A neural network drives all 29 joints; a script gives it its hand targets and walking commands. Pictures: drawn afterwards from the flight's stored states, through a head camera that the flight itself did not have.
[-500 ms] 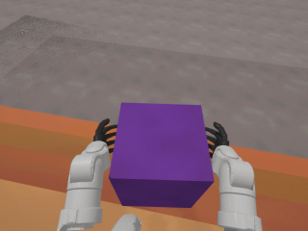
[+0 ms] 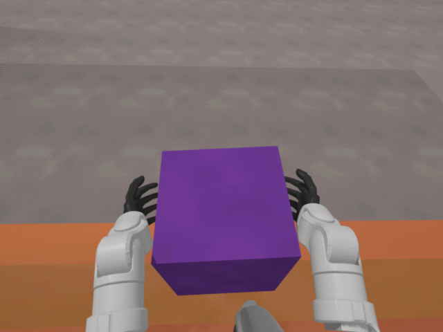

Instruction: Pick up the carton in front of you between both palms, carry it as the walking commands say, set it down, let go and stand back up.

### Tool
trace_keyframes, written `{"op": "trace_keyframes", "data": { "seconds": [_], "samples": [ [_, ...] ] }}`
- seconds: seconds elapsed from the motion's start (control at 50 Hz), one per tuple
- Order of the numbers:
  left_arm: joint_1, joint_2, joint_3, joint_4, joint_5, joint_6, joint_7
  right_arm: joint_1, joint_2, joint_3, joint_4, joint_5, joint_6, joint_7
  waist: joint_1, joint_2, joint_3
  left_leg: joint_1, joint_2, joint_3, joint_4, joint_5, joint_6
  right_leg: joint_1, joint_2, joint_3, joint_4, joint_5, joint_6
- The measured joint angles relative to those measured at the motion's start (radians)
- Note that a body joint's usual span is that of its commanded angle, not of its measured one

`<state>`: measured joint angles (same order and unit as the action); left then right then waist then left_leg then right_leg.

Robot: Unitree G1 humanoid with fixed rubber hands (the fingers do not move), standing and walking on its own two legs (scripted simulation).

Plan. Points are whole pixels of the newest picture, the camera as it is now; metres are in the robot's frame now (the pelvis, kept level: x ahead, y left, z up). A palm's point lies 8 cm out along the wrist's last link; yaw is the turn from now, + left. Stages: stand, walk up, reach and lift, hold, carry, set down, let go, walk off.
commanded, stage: carry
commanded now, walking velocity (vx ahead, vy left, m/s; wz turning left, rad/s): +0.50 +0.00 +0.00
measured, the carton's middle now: (223, 227) +0.33 -0.04 -0.01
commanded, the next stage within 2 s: none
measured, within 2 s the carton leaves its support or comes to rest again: neither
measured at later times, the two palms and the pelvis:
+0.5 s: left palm (154, 122) +0.78 +0.13 -0.11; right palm (246, 122) +0.76 -0.18 -0.12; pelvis +0.45 -0.02 -0.21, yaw -1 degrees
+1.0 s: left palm (168, 102) +1.17 +0.11 -0.32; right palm (231, 96) +1.19 -0.20 -0.32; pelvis +0.86 -0.07 -0.39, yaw -2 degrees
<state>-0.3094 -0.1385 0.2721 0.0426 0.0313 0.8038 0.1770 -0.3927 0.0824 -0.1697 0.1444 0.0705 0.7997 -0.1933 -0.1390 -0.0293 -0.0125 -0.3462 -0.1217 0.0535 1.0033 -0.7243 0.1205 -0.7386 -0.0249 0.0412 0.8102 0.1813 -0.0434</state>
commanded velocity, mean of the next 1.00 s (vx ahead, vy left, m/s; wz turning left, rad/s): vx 0.50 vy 0.00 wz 0.00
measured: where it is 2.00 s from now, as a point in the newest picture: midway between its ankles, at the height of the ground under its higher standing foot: (201, 156)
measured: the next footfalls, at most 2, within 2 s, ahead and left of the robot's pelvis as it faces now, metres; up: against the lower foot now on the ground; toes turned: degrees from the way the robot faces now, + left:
right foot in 0.10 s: +0.25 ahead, -0.08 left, -0.14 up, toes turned +0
left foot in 0.48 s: +0.57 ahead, +0.04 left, -0.28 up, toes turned -2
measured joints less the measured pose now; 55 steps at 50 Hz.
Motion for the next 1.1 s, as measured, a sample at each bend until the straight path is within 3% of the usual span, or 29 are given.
{"op": "trace_keyframes", "data": {
  "seconds": [0.06,0.1,0.12,0.16,0.22,0.24,0.26,0.38,0.42,0.46,0.48,0.52,0.54,0.56,0.58,0.64,0.72,0.8,0.84,0.86,0.88,0.9,0.92,0.94,0.96,1.02,1.1],
  "samples": [
    [0.013,0.014,-0.025,-0.03,0.001,-0.011,0.004,0.002,0.005,0.004,-0.022,-0.004,-0.015,0.006,0.029,-0.014,-0.028,0.065,0.007,-0.003,0.122,-0.093,-0.012,0.1,0.019,-0.074,-0.191,0.168,-0.016],
    [-0.01,0.018,-0.055,-0.012,0.01,-0.008,0.008,0.019,-0.006,-0.006,-0.047,-0.016,-0.011,0.015,0.095,-0.023,-0.051,0.056,0.03,0.026,0.367,0.017,-0.02,0.226,0.04,-0.129,-0.239,0.135,-0.05],
    [-0.031,0.015,-0.072,0.009,0.012,-0.008,0.012,0.024,-0.021,-0.014,-0.053,-0.026,-0.013,0.017,0.138,-0.015,-0.064,0.011,0.045,0.017,0.529,0.042,-0.045,0.255,0.069,-0.119,-0.206,-0.059,-0.089],
    [-0.059,0.026,-0.106,0.057,-0.005,-0.003,0.022,0.018,-0.04,-0.035,-0.031,-0.043,-0.011,0.008,0.201,0.027,-0.053,-0.091,0.056,-0.064,0.682,0.093,-0.075,0.234,0.12,-0.147,-0.054,-0.249,-0.125],
    [-0.05,0.058,-0.127,0.088,-0.057,0.039,0.034,0.036,-0.001,-0.07,-0.012,-0.067,0.016,0.002,0.257,-0.004,-0.07,-0.261,0.057,-0.096,0.552,0.192,-0.09,0.295,0.141,-0.097,-0.011,-0.605,-0.102],
    [-0.05,0.066,-0.125,0.094,-0.069,0.042,0.038,0.031,0.012,-0.08,-0.005,-0.08,0.019,0.003,0.269,0.006,-0.062,-0.305,0.079,-0.104,0.463,0.228,-0.091,0.3,0.147,-0.096,0.011,-0.633,-0.077],
    [-0.052,0.073,-0.125,0.103,-0.078,0.042,0.039,0.031,0.025,-0.09,-0.001,-0.093,0.017,0.004,0.275,0.017,-0.051,-0.338,0.098,-0.113,0.362,0.277,-0.092,0.311,0.155,-0.098,0.031,-0.653,-0.078],
    [-0.096,0.071,-0.123,0.147,-0.112,0.003,0.03,0.085,0.05,-0.108,-0.077,-0.112,-0.004,0.018,0.282,0.052,-0.023,-0.366,0.131,-0.089,-0.224,0.899,-0.076,0.4,0.163,-0.073,0.185,-0.883,-0.086],
    [-0.105,0.063,-0.125,0.135,-0.108,-0.008,0.027,0.094,0.039,-0.099,-0.104,-0.105,-0.013,0.016,0.267,0.065,-0.029,-0.303,0.12,-0.047,-0.367,1.005,-0.074,0.436,0.161,-0.074,0.277,-0.964,-0.078],
    [-0.1,0.062,-0.119,0.116,-0.098,-0.008,0.017,0.086,0.031,-0.079,-0.108,-0.106,-0.012,0.013,0.223,0.069,-0.044,-0.204,0.101,0.006,-0.433,1.069,-0.053,0.454,0.144,-0.097,0.434,-0.874,-0.052],
    [-0.091,0.069,-0.107,0.103,-0.088,-0.006,0.012,0.067,0.03,-0.063,-0.095,-0.105,-0.006,0.011,0.185,0.071,-0.057,-0.14,0.089,0.015,-0.441,0.997,-0.027,0.434,0.131,-0.112,0.57,-0.795,-0.032],
    [-0.083,0.088,-0.081,0.098,-0.067,-0.017,0.013,0.021,0.029,-0.029,-0.062,-0.094,0.005,0.006,0.112,0.058,-0.083,-0.108,0.047,0.009,-0.355,0.6,-0.03,0.326,0.113,-0.075,0.809,-0.777,-0.002],
    [-0.078,0.089,-0.072,0.1,-0.062,-0.018,0.018,0.012,0.023,-0.017,-0.047,-0.082,0.009,0.002,0.083,0.047,-0.09,-0.113,0.025,0.014,-0.298,0.459,-0.023,0.267,0.104,-0.043,0.841,-0.753,0.003],
    [-0.073,0.085,-0.066,0.102,-0.055,-0.013,0.024,0.012,0.014,-0.008,-0.033,-0.069,0.014,-0.004,0.058,0.035,-0.093,-0.119,0.004,0.021,-0.248,0.372,-0.009,0.212,0.09,-0.012,0.817,-0.724,0.006],
    [-0.069,0.073,-0.058,0.107,-0.044,-0.005,0.028,0.015,0.002,-0.001,-0.02,-0.055,0.021,-0.008,0.037,0.033,-0.091,-0.121,-0.003,0.024,-0.217,0.387,0.012,0.161,0.08,0.007,0.759,-0.702,0.011],
    [-0.044,0.025,-0.021,0.126,-0.004,0.009,0.023,0.033,-0.019,0.009,0.031,-0.021,0.027,-0.013,0.012,0.016,-0.078,-0.097,-0.018,0.022,-0.124,0.238,0.02,0.038,0.034,0.045,0.517,-0.589,0.032],
    [-0.007,-0.001,0.008,0.084,0.006,-0.001,0.003,0.023,-0.015,0.008,0.048,0.001,0.012,-0.014,-0.007,0.011,-0.035,-0.036,-0.007,-0.008,-0.023,0.066,-0.003,-0.033,-0.004,0.033,0.198,-0.171,0.014],
    [0.014,0.015,-0.013,0.024,-0.001,-0.03,0.007,0.01,-0.004,0.014,0.029,0.012,-0.029,-0.012,0.012,-0.011,-0.034,0.054,-0.001,-0.026,0.082,-0.115,-0.014,0.065,0.001,-0.026,-0.166,0.135,-0.006],
    [0.005,0.024,-0.036,0.016,0.002,-0.036,0.012,0.014,-0.006,0.009,0.002,0.004,-0.033,-0.003,0.056,-0.014,-0.044,0.073,0.024,-0.006,0.243,-0.023,-0.026,0.172,0.019,-0.096,-0.239,0.181,-0.026],
    [-0.01,0.023,-0.052,0.023,0.001,-0.034,0.015,0.024,-0.013,0.002,-0.016,-0.002,-0.033,0.004,0.094,-0.017,-0.055,0.053,0.039,0.006,0.388,0.039,-0.028,0.24,0.032,-0.114,-0.254,0.096,-0.045],
    [-0.028,0.018,-0.069,0.037,0.0,-0.038,0.019,0.025,-0.029,-0.005,-0.022,-0.013,-0.037,0.008,0.138,0.002,-0.065,0.005,0.058,-0.008,0.537,0.058,-0.049,0.26,0.059,-0.132,-0.214,-0.133,-0.096],
    [-0.043,0.021,-0.087,0.052,-0.005,-0.037,0.024,0.02,-0.039,-0.017,-0.017,-0.025,-0.04,0.007,0.175,0.019,-0.071,-0.053,0.063,-0.039,0.638,0.074,-0.067,0.259,0.085,-0.139,-0.153,-0.312,-0.117],
    [-0.05,0.03,-0.104,0.066,-0.019,-0.029,0.027,0.021,-0.039,-0.03,-0.012,-0.037,-0.037,0.002,0.203,0.021,-0.077,-0.115,0.06,-0.065,0.679,0.102,-0.075,0.263,0.1,-0.135,-0.11,-0.449,-0.106],
    [-0.05,0.04,-0.118,0.074,-0.039,-0.017,0.028,0.024,-0.034,-0.042,-0.009,-0.048,-0.03,-0.003,0.227,0.021,-0.081,-0.177,0.066,-0.082,0.668,0.142,-0.083,0.268,0.109,-0.131,-0.079,-0.525,-0.07],
    [-0.047,0.048,-0.125,0.081,-0.053,-0.007,0.037,0.028,-0.025,-0.052,-0.005,-0.059,-0.023,-0.006,0.247,0.027,-0.079,-0.233,0.082,-0.096,0.615,0.172,-0.09,0.269,0.119,-0.133,-0.044,-0.556,-0.06],
    [-0.036,0.064,-0.13,0.115,-0.085,0.01,0.046,0.058,0.016,-0.081,0.004,-0.085,-0.012,0.0,0.268,0.043,-0.064,-0.354,0.129,-0.119,0.314,0.296,-0.106,0.308,0.131,-0.137,0.019,-0.654,-0.078],
    [-0.052,0.061,-0.127,0.143,-0.109,-0.007,0.04,0.1,0.041,-0.1,-0.046,-0.094,-0.012,0.018,0.28,0.067,-0.026,-0.414,0.161,-0.107,-0.058,0.716,-0.09,0.39,0.132,-0.117,0.077,-0.792,-0.066]
  ]
}}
